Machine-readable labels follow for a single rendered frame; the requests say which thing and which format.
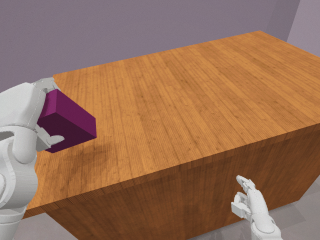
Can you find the table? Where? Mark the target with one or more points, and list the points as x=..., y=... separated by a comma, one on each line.
x=174, y=130

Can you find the robot left hand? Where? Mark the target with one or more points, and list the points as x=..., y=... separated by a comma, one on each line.
x=22, y=105

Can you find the robot right hand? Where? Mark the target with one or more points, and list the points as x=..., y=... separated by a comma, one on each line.
x=245, y=206

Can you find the left robot forearm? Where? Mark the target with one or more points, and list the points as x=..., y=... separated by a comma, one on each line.
x=18, y=179

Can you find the sponge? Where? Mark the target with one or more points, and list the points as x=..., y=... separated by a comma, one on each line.
x=61, y=116

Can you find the right robot forearm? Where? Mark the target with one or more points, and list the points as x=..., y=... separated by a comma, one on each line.
x=263, y=227

